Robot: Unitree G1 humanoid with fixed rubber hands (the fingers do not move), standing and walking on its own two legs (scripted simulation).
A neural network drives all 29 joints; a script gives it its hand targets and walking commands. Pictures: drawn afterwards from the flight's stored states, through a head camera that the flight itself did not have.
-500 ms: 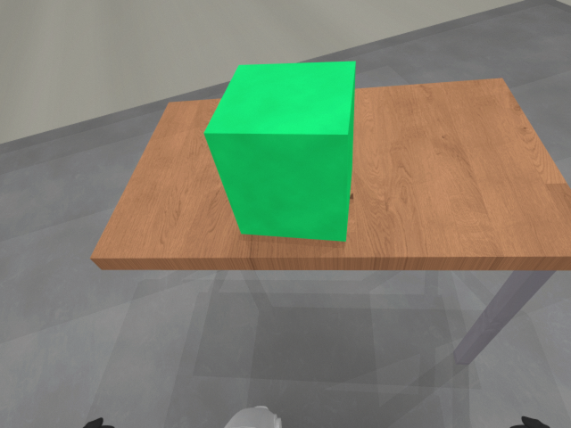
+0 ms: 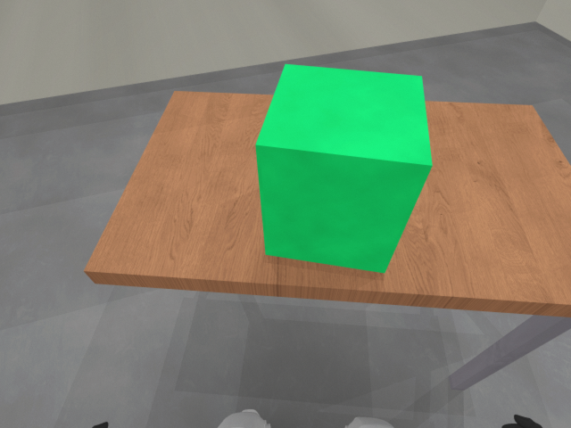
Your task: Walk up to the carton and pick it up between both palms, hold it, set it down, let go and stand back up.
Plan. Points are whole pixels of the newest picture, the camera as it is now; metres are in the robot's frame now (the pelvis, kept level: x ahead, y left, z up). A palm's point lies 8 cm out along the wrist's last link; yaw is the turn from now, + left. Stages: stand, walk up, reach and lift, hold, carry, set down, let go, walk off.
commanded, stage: walk up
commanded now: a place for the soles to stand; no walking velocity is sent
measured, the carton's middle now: (337, 173) +0.48 -0.05 +0.07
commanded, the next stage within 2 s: none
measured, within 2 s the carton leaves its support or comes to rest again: neither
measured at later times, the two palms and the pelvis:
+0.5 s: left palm out of the picture +0.10 +0.31 -0.08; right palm out of the picture +0.14 -0.32 -0.07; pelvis +0.03 -0.01 +0.01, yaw -1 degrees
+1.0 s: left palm out of the picture +0.09 +0.31 -0.08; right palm out of the picture +0.13 -0.32 -0.08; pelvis +0.02 -0.01 +0.00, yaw -1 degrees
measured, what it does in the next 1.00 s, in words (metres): steps on the spot: right foot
